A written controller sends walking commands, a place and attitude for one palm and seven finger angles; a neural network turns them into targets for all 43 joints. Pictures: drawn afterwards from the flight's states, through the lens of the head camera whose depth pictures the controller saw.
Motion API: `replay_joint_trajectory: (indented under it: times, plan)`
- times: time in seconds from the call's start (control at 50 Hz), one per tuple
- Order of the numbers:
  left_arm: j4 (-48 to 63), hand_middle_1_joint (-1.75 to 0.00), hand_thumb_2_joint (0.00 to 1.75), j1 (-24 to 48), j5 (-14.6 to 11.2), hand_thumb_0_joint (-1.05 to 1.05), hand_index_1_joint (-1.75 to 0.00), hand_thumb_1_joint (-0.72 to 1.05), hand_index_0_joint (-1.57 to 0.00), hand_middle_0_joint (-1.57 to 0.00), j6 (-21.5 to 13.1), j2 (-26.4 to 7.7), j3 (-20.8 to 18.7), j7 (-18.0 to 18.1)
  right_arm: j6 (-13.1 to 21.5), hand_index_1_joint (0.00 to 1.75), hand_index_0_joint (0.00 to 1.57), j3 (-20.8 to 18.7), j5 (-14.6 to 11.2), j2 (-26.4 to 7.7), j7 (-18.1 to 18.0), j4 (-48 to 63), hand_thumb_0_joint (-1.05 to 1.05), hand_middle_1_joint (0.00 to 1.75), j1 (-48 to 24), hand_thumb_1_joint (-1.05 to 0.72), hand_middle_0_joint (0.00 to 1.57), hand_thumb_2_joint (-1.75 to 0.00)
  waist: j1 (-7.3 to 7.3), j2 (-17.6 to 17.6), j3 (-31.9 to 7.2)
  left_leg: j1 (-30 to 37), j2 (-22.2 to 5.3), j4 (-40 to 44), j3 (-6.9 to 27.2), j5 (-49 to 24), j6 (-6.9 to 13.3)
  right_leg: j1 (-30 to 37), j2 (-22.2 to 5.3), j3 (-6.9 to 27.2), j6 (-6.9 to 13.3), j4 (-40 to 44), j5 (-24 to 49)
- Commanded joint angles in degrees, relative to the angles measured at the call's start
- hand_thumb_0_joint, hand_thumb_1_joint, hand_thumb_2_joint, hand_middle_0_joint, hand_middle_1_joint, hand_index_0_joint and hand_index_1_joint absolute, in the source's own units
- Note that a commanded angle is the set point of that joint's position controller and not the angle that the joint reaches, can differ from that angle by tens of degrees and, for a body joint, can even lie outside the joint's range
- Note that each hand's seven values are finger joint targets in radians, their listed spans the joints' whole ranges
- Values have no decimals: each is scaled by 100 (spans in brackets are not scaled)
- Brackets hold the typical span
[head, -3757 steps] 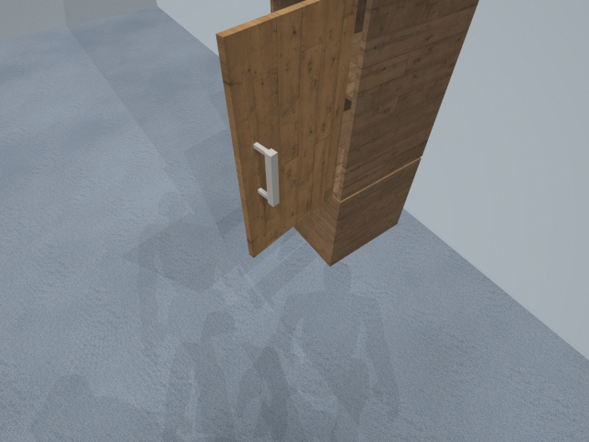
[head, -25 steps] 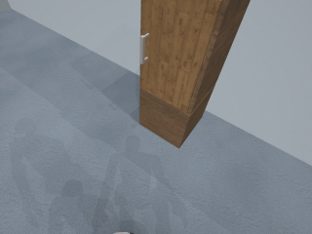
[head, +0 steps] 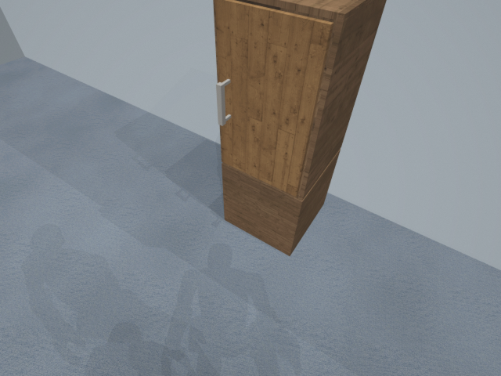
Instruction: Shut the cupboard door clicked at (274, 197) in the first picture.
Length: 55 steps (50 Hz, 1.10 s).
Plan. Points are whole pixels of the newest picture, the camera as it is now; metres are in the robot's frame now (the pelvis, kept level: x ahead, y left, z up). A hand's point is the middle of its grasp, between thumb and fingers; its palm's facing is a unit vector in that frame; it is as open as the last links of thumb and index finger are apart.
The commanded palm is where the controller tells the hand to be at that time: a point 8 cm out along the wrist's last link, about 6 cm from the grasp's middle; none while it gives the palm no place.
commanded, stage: let the arm hang, fingers relaxed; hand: left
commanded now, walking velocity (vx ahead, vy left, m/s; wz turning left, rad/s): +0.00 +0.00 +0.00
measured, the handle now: (224, 102) +0.93 +0.13 -0.05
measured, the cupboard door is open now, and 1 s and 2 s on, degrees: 0 0 0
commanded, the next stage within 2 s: look to check the result in 0.12 s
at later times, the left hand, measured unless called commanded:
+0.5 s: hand out of the picture -0.02 +0.15 -0.18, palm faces +0.03 -0.98 -0.19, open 7.4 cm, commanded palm none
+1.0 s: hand out of the picture +0.00 +0.13 -0.18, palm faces +0.04 -0.99 -0.17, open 7.4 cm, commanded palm none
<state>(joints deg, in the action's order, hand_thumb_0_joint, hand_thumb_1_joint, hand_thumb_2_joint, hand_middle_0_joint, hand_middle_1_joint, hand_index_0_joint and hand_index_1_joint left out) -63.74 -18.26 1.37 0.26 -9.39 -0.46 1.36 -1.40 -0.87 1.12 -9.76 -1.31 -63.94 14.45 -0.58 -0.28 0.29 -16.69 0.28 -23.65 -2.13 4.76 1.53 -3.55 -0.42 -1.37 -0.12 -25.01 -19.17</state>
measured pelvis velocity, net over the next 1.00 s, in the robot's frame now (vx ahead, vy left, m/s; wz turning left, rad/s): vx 0.04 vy -0.03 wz -0.01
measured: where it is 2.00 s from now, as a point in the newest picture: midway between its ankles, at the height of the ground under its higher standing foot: outside the picture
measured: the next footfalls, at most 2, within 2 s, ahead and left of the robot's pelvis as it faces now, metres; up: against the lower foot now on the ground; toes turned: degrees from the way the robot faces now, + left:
none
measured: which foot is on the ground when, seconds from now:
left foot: down 0.00-1.00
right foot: down 0.00-1.00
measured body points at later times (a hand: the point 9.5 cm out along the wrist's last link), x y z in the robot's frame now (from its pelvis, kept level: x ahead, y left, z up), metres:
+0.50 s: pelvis +0.02 -0.02 +0.00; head +0.03 -0.01 +0.45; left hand -0.02 +0.20 -0.16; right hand +0.01 -0.23 -0.16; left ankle +0.09 +0.10 -0.74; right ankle -0.06 -0.12 -0.74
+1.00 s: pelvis +0.04 -0.03 +0.00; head +0.04 -0.02 +0.45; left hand +0.00 +0.18 -0.16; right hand +0.04 -0.25 -0.16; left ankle +0.09 +0.10 -0.74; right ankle -0.06 -0.12 -0.74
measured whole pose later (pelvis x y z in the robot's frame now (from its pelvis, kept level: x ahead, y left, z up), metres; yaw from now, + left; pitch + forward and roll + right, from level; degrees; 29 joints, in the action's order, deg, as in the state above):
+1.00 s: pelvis +0.04 -0.03 +0.00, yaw +0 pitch -2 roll +0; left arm -65.4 -20.0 0.9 0.1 -7.1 -0.5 2.4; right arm -1.1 0.1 0.9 -8.2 -2.4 -65.4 14.4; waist -0.1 -0.9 2.9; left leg -14.3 -1.3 -25.8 -1.6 9.1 -0.6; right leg 1.4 1.3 -1.4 1.8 -21.5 -20.5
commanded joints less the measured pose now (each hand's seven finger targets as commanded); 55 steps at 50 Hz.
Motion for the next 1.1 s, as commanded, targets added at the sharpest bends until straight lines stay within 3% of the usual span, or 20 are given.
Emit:
replay_joint_trajectory:
  times: [0.0,0.12,0.14,0.36,0.58,0.64,0.68,0.88,0.94,1.08]
  plan:
    - [12,-30,90,-590,-37,0,-30,90,-20,-20,-17,-634,-114,35,83,30,20,-90,-8,-624,-64,170,0,30,255,-90,20,-90,37,132,748,486,-525,505,761,857,21,-1251,-450,437,314,838,-91]
    - [-19,-30,90,-561,-57,0,-30,90,-20,-20,-33,-576,-123,40,112,30,20,-60,-14,-580,-85,154,0,30,314,-90,20,-90,28,196,472,695,-543,363,718,347,22,-1027,-458,411,310,808,254]
    - [-15,-30,90,-596,-58,0,-30,90,-20,-20,-46,-615,-130,42,118,30,20,-63,-31,-631,-89,159,0,30,318,-90,20,-90,47,48,465,743,-557,311,690,193,33,-1000,-445,401,309,829,330]
    - [-134,-30,90,-701,-76,0,-30,90,-20,-20,-49,-426,-95,92,112,30,20,-33,-33,-497,-124,36,0,30,365,-90,20,-90,26,-17,469,909,-589,88,594,-381,53,-860,-489,394,295,876,827]
    - [-162,-30,90,-819,-75,0,-30,90,-20,-20,-47,-356,-89,116,117,30,20,-1,-38,-415,-138,1,0,30,364,-90,20,-90,45,-27,493,924,-590,35,557,-564,70,-743,-504,371,275,853,1107]
    - [-166,-30,90,-848,-74,0,-30,90,-20,-20,-59,-353,-88,123,109,30,20,-1,-50,-428,-138,6,0,30,341,-90,20,-90,53,-169,557,934,-592,4,534,-555,61,-767,-496,369,271,893,1209]
    - [-161,-30,90,-825,-74,0,-30,90,-20,-20,-55,-341,-86,126,108,30,20,2,-35,-401,-140,-6,0,30,342,-90,20,-90,36,-22,544,913,-582,-7,520,-566,52,-725,-512,396,269,887,1266]
    - [-150,-30,90,-842,-76,0,-30,90,-20,-20,-53,-329,-87,131,112,30,20,17,-34,-395,-156,9,0,30,332,-90,20,-90,49,46,546,913,-577,-69,474,-662,39,-631,-507,406,258,872,1529]
    - [-143,-30,90,-869,-75,0,-30,90,-20,-20,-62,-339,-100,135,116,30,20,14,-45,-422,-164,24,0,30,336,-90,20,-90,65,-131,477,951,-594,-127,447,-783,46,-558,-503,370,243,854,1782]
    - [-146,-30,90,-856,-79,0,-30,90,-20,-20,-44,-317,-96,133,105,30,20,19,-35,-381,-163,-6,0,30,390,-90,20,-90,52,-30,605,888,-592,-77,449,-644,37,-587,-497,371,258,884,1525]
